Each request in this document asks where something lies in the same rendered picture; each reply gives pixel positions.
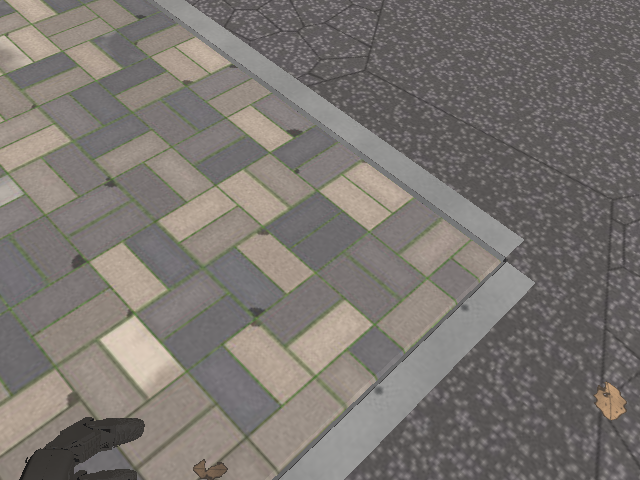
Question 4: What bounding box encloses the left robot hand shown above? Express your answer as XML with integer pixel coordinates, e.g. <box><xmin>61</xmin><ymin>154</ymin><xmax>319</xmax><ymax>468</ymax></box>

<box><xmin>19</xmin><ymin>417</ymin><xmax>145</xmax><ymax>480</ymax></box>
